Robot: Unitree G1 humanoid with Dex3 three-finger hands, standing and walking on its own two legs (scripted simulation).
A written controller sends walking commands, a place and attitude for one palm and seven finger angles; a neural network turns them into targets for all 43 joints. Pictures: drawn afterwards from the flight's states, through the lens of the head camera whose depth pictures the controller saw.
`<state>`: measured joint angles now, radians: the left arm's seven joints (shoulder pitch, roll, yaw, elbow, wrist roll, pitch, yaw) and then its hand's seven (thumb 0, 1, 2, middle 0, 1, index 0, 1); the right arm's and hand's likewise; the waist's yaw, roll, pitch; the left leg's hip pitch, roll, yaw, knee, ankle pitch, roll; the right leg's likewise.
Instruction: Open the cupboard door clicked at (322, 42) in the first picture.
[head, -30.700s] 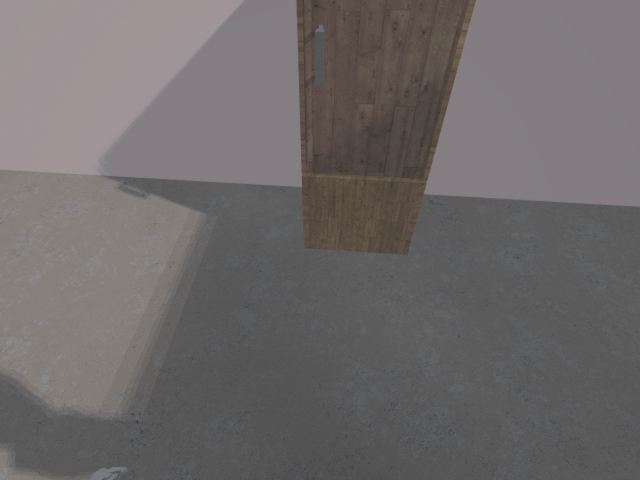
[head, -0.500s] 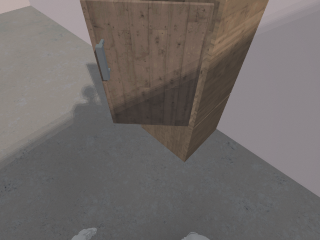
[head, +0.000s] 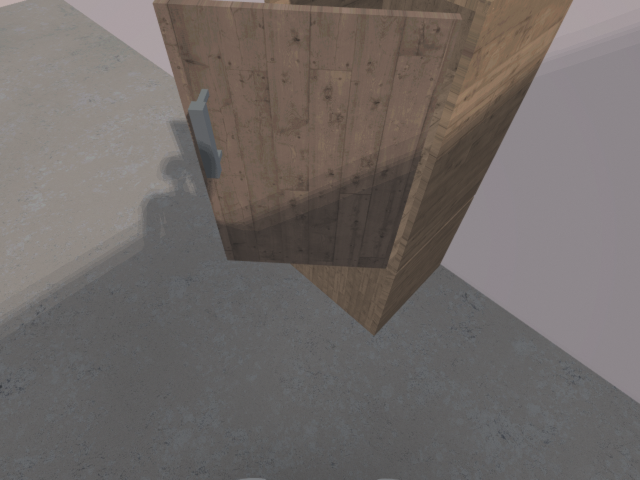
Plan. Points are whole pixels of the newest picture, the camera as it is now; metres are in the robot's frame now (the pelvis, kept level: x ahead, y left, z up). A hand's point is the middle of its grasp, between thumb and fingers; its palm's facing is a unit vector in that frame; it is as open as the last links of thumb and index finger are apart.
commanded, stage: come to a stop and stand still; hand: left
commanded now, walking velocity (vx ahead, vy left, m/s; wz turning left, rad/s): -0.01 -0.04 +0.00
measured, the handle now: (209, 135) +0.59 +0.22 +0.07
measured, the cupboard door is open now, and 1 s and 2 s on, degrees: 41 41 41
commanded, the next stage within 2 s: none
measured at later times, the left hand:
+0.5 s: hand out of the picture -0.03 +0.16 -0.18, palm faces +0.03 -0.98 -0.18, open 7.3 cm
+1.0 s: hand out of the picture -0.12 +0.16 -0.18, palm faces +0.04 -0.99 -0.17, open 7.4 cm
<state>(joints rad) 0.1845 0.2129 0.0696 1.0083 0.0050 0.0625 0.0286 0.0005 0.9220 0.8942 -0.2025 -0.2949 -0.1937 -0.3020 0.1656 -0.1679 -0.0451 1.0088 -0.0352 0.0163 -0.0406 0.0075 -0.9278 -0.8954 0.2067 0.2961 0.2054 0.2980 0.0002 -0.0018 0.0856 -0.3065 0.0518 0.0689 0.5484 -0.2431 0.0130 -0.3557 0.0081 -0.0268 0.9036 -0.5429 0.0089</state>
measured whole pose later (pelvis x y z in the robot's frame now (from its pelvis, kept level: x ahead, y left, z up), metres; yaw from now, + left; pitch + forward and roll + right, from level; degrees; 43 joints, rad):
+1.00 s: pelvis -0.09 +0.00 +0.00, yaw +0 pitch -3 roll -1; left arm 0.40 0.15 0.00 1.07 0.02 0.01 0.03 0.00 0.91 0.89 -0.20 -0.29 -0.19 -0.30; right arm 0.33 -0.14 -0.01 1.08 -0.02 0.01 -0.01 0.00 -0.91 -0.90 0.20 0.30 0.20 0.30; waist 0.00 -0.01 0.00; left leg -0.34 -0.02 0.05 0.48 -0.16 0.05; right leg -0.26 0.00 -0.02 0.51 -0.24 -0.01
